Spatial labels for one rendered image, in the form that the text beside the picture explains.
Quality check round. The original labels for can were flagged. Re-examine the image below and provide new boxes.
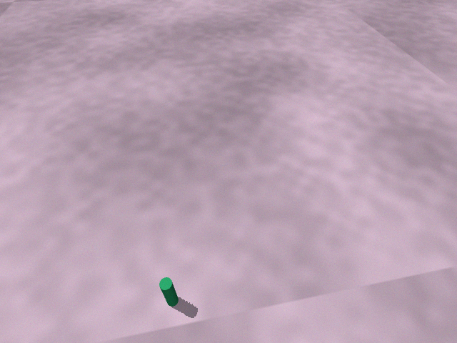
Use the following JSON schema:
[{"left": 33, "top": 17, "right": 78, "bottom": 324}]
[{"left": 159, "top": 277, "right": 179, "bottom": 307}]

